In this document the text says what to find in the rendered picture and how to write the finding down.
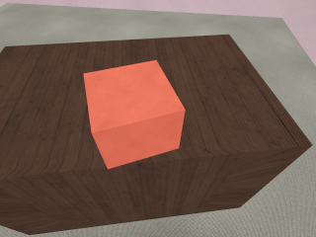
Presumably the carton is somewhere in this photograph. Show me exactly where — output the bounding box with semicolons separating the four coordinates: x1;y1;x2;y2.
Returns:
83;60;186;169

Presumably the pedestal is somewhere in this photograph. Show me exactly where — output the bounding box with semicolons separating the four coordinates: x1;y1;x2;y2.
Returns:
0;34;312;235

